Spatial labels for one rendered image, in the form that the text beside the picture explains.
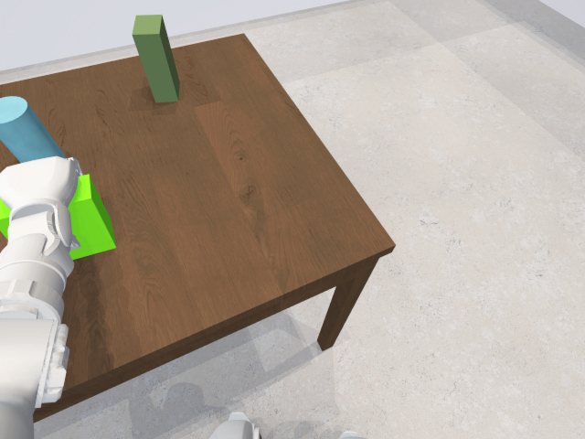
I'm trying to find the left robot upper arm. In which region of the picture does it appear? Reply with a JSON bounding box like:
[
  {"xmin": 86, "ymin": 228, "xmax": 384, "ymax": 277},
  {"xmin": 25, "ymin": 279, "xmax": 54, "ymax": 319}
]
[{"xmin": 0, "ymin": 318, "xmax": 69, "ymax": 439}]

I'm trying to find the sponge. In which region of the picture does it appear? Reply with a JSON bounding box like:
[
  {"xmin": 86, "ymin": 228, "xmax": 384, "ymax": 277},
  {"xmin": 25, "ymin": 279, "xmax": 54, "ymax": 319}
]
[{"xmin": 0, "ymin": 174, "xmax": 116, "ymax": 260}]

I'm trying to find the robot left forearm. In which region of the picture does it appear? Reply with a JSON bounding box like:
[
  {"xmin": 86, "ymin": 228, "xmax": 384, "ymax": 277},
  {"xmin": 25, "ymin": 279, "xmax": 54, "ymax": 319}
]
[{"xmin": 0, "ymin": 198, "xmax": 74, "ymax": 324}]

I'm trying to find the left robot thigh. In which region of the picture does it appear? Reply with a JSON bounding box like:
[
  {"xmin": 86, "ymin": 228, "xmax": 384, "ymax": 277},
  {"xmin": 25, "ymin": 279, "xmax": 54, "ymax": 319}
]
[{"xmin": 209, "ymin": 420, "xmax": 261, "ymax": 439}]

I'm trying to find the left robot hand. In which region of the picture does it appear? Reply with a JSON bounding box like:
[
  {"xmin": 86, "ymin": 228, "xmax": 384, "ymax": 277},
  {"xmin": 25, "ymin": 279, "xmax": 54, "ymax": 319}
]
[{"xmin": 0, "ymin": 156, "xmax": 84, "ymax": 251}]

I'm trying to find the table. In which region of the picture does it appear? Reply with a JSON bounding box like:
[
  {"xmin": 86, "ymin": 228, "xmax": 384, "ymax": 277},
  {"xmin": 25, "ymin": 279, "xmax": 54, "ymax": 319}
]
[{"xmin": 0, "ymin": 33, "xmax": 396, "ymax": 423}]

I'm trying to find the left robot shin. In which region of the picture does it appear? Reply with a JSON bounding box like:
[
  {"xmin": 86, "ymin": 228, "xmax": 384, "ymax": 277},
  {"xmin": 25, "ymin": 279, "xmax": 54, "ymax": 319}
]
[{"xmin": 229, "ymin": 412, "xmax": 252, "ymax": 424}]

